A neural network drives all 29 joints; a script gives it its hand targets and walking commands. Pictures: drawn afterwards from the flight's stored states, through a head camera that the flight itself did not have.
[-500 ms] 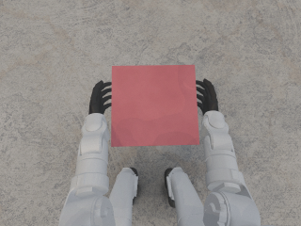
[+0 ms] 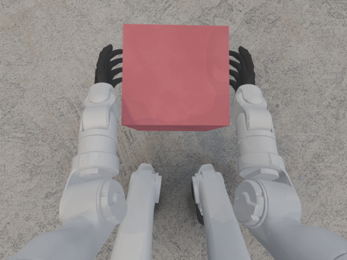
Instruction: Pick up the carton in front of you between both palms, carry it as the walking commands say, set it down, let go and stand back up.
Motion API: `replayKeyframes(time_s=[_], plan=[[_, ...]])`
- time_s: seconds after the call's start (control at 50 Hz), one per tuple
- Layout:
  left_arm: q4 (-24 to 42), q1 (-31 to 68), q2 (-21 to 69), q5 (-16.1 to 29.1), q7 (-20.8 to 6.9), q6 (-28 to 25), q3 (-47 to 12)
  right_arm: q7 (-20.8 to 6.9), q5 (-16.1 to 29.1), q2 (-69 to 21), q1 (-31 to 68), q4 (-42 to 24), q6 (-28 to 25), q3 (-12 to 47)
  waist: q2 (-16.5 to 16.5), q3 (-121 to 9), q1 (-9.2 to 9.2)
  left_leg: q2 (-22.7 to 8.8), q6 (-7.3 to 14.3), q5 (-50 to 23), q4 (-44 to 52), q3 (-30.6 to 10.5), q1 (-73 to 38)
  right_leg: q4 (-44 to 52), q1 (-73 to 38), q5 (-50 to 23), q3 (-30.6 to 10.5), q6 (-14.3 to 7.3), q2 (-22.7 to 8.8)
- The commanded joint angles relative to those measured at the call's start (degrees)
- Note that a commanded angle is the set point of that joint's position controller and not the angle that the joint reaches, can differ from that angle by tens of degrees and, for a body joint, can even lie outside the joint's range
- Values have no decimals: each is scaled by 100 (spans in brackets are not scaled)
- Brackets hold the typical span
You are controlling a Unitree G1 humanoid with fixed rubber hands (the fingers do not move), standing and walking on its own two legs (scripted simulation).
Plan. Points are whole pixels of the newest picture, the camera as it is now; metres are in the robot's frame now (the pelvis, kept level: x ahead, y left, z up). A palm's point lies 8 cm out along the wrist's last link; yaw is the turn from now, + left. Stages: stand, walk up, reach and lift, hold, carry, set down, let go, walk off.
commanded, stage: set down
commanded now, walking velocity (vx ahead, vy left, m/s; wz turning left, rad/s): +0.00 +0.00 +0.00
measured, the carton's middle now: (174, 89) +0.48 +0.01 -0.16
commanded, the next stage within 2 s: none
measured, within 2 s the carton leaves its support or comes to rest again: rests again in 1.16 s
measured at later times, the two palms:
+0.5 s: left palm (120, 89) +0.50 +0.17 -0.24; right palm (222, 90) +0.50 -0.13 -0.24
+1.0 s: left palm (125, 91) +0.52 +0.17 -0.33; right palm (214, 93) +0.52 -0.13 -0.33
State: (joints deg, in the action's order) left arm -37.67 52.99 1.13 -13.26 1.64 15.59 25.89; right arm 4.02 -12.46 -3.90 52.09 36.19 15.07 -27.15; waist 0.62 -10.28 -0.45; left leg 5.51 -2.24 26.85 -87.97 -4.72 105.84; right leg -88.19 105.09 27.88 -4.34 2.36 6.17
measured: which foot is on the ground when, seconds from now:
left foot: down 0.00-1.00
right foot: down 0.00-1.00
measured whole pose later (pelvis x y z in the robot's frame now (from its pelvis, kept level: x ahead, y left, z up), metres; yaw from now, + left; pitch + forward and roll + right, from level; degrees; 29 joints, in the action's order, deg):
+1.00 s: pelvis -0.01 +0.00 -0.17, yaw -1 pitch +41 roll -1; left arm -54.2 77.0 -13.0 -1.5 5.5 11.7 16.2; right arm 10.0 -0.5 8.0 75.3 51.6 10.9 -18.1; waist 1.2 12.9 -1.3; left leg 6.5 -3.0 35.3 -123.8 -2.9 129.3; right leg -123.6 128.6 36.0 -2.9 4.4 9.0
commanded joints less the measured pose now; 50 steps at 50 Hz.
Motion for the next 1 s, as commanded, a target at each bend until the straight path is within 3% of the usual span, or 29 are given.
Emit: replayKeyframes(time_s=[0.0, 0.44, 0.66, 0.7, 0.74, 0.82, 0.98], plan=[[-202, 3544, 5273, 756, -1190, -113, -3049, -1149, 711, -5240, 3696, 230, -88, 3166, -47, -5683, -41, 447, -32, -1566, 376, 699, -2980, 440, -2688, -1496, 660, 41, 456], [-529, 5067, 4337, 1094, -1090, -218, -2940, -986, 1073, -4349, 5287, 570, -210, 2910, -150, -5494, -82, 331, -44, -1426, -1349, 842, -1808, -1380, -1201, -1234, 880, 42, 419], [-614, 5817, 3906, 1604, -1075, -379, -3267, -940, 1572, -3920, 6095, 547, -385, 3220, -150, -5473, -97, 207, -36, -1735, -2248, 884, -1762, -2289, -1089, -1483, 959, 49, 309], [-391, 6064, 3947, 1779, -1088, -421, -3400, -918, 1686, -3938, 6238, 454, -417, 3346, -4, -5585, -156, 203, -25, -1831, -2353, 880, -1524, -2450, -1273, -1664, 950, 24, 304], [-329, 6067, 3908, 1919, -1098, -458, -3467, -887, 1809, -4039, 6351, 265, -452, 3552, 182, -5632, -180, 206, 13, -2076, -2470, 833, -1621, -2554, -1317, -1908, 962, 48, 336], [-605, 5724, 3973, 1900, -1103, -494, -3419, -905, 1897, -4119, 6150, 382, -516, 3636, 82, -5253, -263, 225, 27, -2366, -2638, 830, -1667, -2678, -1065, -2075, 915, 40, 354], [-1087, 5533, 3829, 1667, -1252, -560, -3004, -960, 1614, -3929, 5812, 981, -579, 3128, 75, -4034, -196, 216, 87, -1783, -2748, 794, -747, -2753, -602, -1681, 809, -43, 343]])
